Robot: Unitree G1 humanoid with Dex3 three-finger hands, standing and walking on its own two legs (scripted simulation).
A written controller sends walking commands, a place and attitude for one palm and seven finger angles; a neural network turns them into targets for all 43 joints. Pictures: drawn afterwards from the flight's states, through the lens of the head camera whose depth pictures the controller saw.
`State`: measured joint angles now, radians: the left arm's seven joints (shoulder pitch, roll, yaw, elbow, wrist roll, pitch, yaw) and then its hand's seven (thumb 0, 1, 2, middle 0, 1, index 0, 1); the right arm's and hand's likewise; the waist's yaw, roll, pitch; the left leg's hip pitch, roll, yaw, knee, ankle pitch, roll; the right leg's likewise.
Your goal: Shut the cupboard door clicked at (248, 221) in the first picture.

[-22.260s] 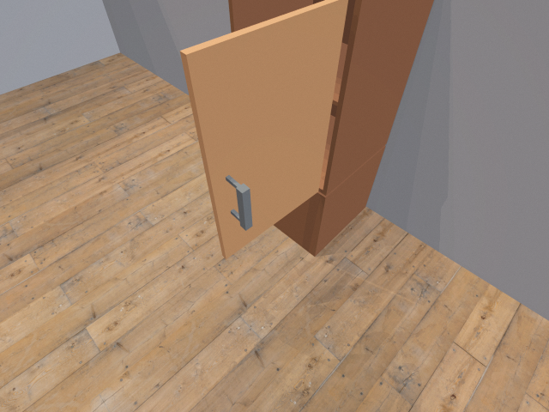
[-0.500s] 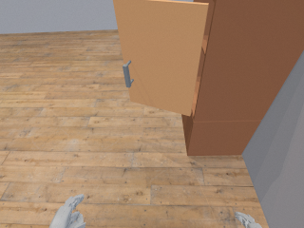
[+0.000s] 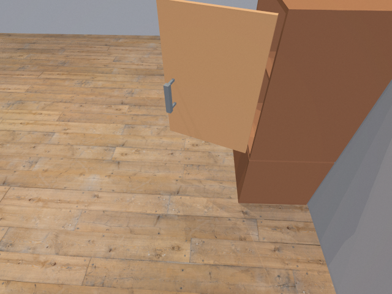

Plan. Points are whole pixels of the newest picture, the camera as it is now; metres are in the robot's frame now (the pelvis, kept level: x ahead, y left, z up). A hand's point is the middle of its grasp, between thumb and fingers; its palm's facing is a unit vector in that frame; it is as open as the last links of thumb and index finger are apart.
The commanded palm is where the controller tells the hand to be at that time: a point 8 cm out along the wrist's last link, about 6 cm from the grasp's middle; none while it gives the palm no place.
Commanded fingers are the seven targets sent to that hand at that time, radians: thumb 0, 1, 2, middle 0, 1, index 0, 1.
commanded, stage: let the arm hang, fingers relaxed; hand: left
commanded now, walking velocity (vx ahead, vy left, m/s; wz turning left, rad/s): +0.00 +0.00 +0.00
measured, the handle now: (170, 95) +0.88 +0.16 -0.11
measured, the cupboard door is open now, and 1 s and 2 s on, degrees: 69 69 69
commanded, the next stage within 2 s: look to check the result in 0.38 s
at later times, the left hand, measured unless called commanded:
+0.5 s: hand out of the picture +0.04 +0.18 -0.17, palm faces +0.00 -0.98 -0.22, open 7.4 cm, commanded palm none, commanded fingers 0.00 0.90 0.90 -0.20 -0.30 -0.20 -0.30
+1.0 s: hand out of the picture +0.06 +0.17 -0.17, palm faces +0.01 -0.97 -0.26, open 7.4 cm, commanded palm none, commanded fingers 0.00 0.90 0.90 -0.20 -0.30 -0.20 -0.30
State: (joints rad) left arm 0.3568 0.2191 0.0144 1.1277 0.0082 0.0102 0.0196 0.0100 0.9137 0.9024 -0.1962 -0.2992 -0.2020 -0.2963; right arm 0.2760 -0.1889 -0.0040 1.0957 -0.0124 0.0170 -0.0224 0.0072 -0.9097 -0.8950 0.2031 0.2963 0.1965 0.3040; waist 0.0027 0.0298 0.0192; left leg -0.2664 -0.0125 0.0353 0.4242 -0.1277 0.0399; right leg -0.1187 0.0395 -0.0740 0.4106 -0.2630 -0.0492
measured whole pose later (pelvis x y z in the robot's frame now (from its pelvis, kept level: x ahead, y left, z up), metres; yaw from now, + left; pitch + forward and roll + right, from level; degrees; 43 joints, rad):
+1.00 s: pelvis +0.05 -0.03 +0.00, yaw -1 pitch -1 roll +1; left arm 0.25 0.21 0.01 1.13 0.01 -0.01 0.03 0.01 0.91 0.90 -0.20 -0.30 -0.20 -0.30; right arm 0.19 -0.22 0.00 1.14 -0.01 0.00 -0.03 0.00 -0.91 -0.90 0.20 0.30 0.20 0.30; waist 0.00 0.00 0.03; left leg -0.18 0.01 0.04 0.39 -0.18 -0.01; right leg -0.02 0.07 -0.05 0.33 -0.29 -0.08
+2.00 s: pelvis +0.01 -0.04 -0.01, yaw -17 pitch +0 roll +0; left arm 0.18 0.17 0.05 0.96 0.03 0.03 0.01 0.01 0.91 0.90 -0.20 -0.30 -0.20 -0.30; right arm 0.24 -0.22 -0.07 1.02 -0.02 0.06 -0.02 0.01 -0.91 -0.90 0.20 0.30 0.20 0.30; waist -0.02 0.05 0.06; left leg -0.41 0.07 0.07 0.95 -0.48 -0.01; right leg -0.28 0.00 -0.01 0.57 -0.30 -0.02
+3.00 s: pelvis +0.27 -0.04 -0.01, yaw -13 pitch +0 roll +1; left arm 0.34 0.16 0.06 1.08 0.02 0.00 0.01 0.01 0.91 0.90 -0.20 -0.30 -0.20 -0.30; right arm 0.17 -0.16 -0.02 0.97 -0.03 -0.05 -0.01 0.00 -0.91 -0.90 0.20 0.30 0.19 0.30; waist 0.04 -0.03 0.08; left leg -0.30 0.04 0.17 0.56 -0.25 0.03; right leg -0.39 -0.08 -0.08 1.09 -0.51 -0.03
